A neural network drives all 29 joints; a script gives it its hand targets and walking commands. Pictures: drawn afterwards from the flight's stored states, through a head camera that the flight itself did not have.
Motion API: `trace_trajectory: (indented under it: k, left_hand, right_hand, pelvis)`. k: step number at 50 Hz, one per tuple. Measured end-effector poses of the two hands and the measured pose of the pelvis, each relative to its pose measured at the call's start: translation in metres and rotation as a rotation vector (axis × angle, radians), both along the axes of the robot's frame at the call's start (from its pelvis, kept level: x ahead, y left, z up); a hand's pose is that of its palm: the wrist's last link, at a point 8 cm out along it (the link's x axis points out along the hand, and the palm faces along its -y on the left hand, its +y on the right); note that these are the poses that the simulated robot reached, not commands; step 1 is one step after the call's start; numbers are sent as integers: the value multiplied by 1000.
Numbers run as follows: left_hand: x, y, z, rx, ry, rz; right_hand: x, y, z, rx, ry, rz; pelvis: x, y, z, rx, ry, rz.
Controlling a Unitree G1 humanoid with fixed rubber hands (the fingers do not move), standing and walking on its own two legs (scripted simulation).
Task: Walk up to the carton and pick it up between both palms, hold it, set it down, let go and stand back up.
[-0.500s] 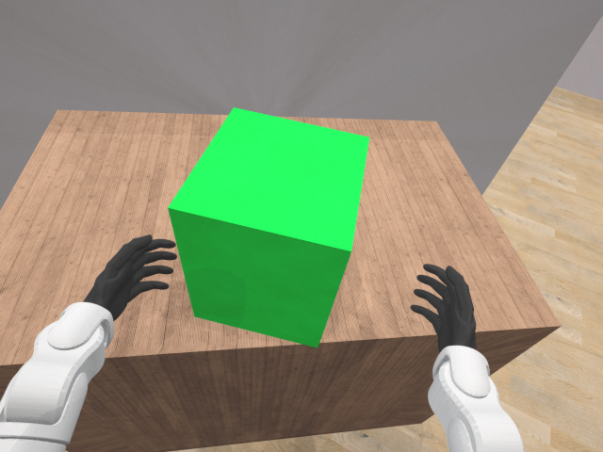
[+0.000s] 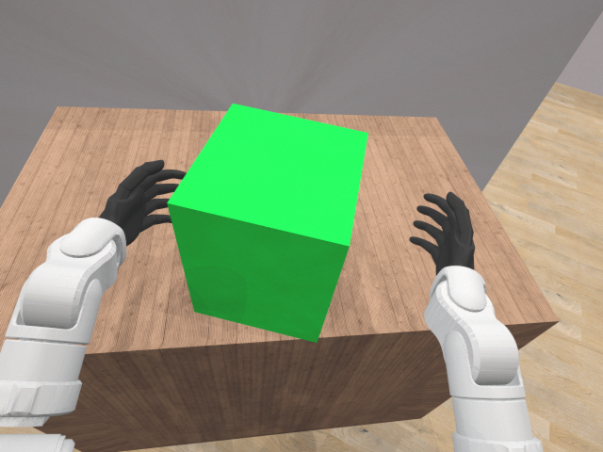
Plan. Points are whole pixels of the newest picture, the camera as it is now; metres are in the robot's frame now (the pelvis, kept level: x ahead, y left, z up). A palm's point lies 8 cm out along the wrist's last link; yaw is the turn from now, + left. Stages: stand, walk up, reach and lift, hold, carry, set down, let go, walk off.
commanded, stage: reach and lift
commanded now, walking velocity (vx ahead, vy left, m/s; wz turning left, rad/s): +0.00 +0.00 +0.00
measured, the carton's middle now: (276, 227) +0.41 +0.05 +0.05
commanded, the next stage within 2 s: none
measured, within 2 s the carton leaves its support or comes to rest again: neither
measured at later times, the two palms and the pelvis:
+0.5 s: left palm (124, 153) +0.40 +0.23 +0.18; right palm (445, 205) +0.36 -0.16 +0.17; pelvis +0.00 +0.00 +0.00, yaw +0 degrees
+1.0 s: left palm (143, 108) +0.45 +0.22 +0.21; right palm (444, 182) +0.39 -0.16 +0.18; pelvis +0.00 +0.00 +0.00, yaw +0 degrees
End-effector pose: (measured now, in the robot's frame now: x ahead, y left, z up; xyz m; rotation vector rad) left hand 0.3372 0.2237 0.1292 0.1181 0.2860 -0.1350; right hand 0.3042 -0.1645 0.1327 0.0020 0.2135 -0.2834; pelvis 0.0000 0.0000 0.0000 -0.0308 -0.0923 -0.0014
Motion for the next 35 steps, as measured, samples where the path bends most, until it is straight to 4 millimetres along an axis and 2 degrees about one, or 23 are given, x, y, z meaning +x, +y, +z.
trace_trajectory:
  k: [12,21,29,35]
  left_hand:
    - [34,2,21,-17,-8,28]
    - [52,3,42,-25,-31,44]
    - [69,4,60,-29,-25,67]
    - [87,-6,77,-41,-51,65]
  right_hand:
    - [33,2,16,9,-8,-5]
    - [52,8,25,17,-7,4]
    - [67,6,44,40,-24,-10]
    - [76,3,60,47,-35,-15]
  pelvis:
    - [1,0,0,0,2,0]
    - [1,0,0,0,2,0]
    - [-1,0,0,0,-2,0]
    - [-2,0,0,0,-2,0]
